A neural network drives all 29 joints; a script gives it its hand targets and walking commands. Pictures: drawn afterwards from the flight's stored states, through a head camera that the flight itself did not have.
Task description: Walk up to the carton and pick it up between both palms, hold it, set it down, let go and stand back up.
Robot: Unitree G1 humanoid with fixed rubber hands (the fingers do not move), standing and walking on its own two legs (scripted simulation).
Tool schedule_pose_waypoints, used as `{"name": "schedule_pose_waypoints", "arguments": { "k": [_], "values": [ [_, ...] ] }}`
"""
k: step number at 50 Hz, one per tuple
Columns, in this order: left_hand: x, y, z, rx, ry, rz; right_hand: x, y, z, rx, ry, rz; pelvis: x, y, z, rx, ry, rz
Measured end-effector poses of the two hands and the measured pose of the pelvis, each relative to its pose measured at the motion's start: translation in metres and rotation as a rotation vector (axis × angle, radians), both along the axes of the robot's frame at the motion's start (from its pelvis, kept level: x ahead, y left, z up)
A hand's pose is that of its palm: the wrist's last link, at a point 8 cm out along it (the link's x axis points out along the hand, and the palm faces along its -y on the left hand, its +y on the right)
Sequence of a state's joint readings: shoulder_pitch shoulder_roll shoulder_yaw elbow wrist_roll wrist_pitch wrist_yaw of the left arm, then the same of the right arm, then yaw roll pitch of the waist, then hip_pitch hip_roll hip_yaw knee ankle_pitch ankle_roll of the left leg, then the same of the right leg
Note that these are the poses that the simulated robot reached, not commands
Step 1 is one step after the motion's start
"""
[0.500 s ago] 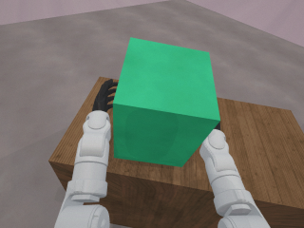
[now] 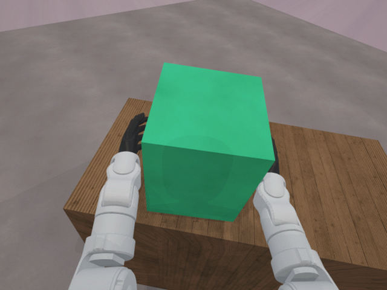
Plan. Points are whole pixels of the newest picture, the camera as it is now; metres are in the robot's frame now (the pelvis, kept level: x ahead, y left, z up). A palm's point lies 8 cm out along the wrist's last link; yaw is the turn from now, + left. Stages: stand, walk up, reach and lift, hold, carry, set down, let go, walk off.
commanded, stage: set down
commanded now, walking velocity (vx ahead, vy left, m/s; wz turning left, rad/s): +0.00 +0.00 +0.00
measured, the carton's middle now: (201, 147) +0.39 -0.01 +0.10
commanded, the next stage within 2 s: none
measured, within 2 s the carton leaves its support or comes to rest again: rests again in 1.58 s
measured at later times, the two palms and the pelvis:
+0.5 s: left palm (137, 155) +0.38 +0.12 +0.07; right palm (267, 173) +0.35 -0.17 +0.07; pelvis +0.00 +0.00 +0.00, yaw -2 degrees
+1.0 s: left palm (140, 163) +0.38 +0.12 +0.04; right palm (265, 179) +0.35 -0.17 +0.04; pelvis +0.01 +0.00 +0.00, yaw -2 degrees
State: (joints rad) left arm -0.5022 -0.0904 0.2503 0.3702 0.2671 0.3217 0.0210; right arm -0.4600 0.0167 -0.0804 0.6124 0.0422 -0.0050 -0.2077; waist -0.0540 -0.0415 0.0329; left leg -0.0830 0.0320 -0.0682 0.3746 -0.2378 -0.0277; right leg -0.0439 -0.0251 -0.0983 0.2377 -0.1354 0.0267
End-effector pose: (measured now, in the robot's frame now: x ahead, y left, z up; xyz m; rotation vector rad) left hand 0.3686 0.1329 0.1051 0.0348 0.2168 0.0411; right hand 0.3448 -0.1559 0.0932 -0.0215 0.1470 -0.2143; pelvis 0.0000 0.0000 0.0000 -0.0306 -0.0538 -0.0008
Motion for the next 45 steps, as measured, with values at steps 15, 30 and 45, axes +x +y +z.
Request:
{"name": "schedule_pose_waypoints", "arguments": {
  "k": [15,30,45],
  "values": [
    [0.01,-0.014,-0.015,-0.011,0.044,-0.015,0.004,-0.013,-0.013,-0.013,0.043,-0.018,-0.001,-0.004,0.001,0.006,0.04,-0.024],
    [0.016,-0.009,-0.038,-0.023,0.077,-0.014,0.01,-0.009,-0.033,-0.007,0.073,-0.02,0.005,-0.002,0.002,0.007,0.08,-0.028],
    [0.017,-0.014,-0.055,-0.017,0.079,-0.024,0.01,-0.013,-0.046,-0.015,0.075,-0.026,0.009,0.0,0.001,0.003,0.112,-0.034]
  ]
}}
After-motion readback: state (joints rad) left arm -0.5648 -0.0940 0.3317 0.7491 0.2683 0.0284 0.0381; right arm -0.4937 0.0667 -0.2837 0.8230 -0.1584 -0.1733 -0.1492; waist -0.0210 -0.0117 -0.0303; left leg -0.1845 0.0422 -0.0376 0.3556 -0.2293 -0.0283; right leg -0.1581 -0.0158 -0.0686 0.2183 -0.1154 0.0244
